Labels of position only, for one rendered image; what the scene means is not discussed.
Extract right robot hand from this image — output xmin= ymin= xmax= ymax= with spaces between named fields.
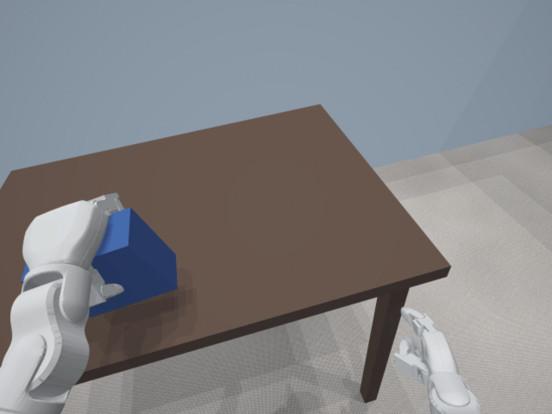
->
xmin=394 ymin=307 xmax=459 ymax=386

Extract table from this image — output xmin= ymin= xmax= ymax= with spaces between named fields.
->
xmin=0 ymin=104 xmax=451 ymax=403

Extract robot left forearm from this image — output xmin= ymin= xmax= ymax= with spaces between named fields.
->
xmin=0 ymin=263 xmax=91 ymax=414

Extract left robot hand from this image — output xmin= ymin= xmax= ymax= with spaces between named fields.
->
xmin=22 ymin=193 xmax=125 ymax=307

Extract robot right forearm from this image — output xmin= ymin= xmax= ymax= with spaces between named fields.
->
xmin=428 ymin=371 xmax=481 ymax=414

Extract sponge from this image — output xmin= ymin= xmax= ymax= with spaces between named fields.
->
xmin=21 ymin=207 xmax=178 ymax=317

